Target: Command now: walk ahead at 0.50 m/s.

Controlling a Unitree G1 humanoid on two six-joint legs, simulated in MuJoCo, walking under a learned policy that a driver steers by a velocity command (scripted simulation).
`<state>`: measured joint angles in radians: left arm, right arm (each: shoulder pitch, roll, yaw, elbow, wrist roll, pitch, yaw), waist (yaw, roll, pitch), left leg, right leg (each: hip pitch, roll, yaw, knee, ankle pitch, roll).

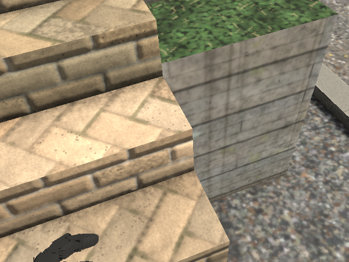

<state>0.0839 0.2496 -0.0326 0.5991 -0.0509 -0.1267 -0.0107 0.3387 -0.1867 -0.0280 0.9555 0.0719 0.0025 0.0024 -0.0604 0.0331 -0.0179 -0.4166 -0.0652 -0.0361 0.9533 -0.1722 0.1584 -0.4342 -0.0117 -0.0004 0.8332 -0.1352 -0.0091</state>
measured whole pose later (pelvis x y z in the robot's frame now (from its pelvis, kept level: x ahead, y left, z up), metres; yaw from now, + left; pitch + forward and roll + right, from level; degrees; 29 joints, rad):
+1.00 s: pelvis +0.19 +0.09 +0.18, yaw +1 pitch -1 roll +0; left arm 0.39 0.11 0.00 0.97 0.03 -0.08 0.02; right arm 0.21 -0.19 0.00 0.82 0.06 -0.08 0.03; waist 0.00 0.07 -0.05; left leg -0.81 -0.10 -0.01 2.05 -0.19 0.10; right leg -0.36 -0.03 -0.09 0.66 -0.28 -0.03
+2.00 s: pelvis +0.48 +0.22 +0.40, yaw +1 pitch +0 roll -1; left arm 0.54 0.12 0.00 1.14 0.05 -0.05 0.02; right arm 0.10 -0.19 0.01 0.72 0.09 -0.15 0.01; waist 0.03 0.04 -0.04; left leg -1.00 -0.10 -0.04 2.43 -0.37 0.15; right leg -0.14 -0.02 -0.09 0.42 -0.28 0.00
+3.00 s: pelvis +0.51 +0.33 +0.42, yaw +2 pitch +0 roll +4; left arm 0.49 0.17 -0.02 1.00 -0.06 0.02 0.10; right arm 0.05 -0.12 0.05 0.79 0.16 -0.04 0.02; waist -0.02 -0.04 0.03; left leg -0.92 -0.01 0.14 1.55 -0.62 0.13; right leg 0.09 -0.09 -0.17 0.27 -0.22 -0.03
